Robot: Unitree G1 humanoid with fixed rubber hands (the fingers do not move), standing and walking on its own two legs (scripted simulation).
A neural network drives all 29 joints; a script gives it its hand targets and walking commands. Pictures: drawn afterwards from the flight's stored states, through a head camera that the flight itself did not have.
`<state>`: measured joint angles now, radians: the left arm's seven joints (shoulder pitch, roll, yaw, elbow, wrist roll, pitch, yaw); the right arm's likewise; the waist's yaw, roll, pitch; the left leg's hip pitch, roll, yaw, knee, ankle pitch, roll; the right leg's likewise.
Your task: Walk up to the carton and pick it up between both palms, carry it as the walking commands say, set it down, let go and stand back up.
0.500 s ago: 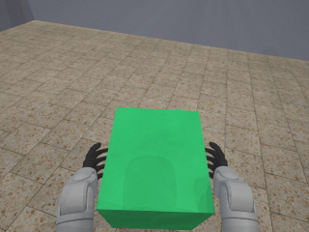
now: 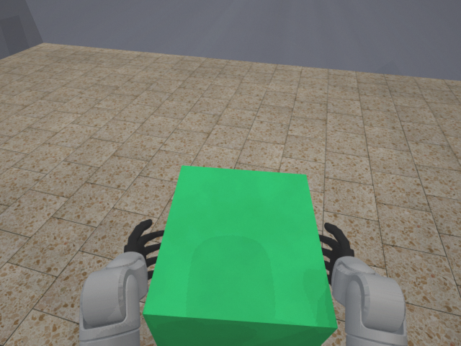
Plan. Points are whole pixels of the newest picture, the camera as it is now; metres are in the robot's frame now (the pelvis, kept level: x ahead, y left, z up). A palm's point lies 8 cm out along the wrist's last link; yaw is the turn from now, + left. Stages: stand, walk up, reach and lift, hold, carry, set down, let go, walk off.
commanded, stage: carry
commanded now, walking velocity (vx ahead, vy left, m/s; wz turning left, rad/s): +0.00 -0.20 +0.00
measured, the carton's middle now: (237, 266) +0.29 +0.00 +0.02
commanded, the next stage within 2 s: none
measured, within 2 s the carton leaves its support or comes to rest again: neither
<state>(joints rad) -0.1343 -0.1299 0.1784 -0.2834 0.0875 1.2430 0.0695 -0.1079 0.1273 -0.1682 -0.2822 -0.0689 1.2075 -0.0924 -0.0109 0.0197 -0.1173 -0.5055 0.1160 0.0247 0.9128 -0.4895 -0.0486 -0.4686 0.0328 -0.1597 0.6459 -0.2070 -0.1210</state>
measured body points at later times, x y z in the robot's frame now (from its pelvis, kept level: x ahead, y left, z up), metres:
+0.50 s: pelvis -0.05 -0.06 +0.03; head -0.06 -0.03 +0.48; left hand +0.20 +0.13 +0.08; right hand +0.22 -0.20 +0.10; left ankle -0.06 +0.06 -0.71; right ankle -0.01 -0.24 -0.65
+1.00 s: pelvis -0.11 -0.19 +0.00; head -0.12 -0.16 +0.45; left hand +0.14 -0.02 +0.06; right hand +0.16 -0.34 +0.09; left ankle -0.12 -0.11 -0.72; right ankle -0.03 -0.25 -0.71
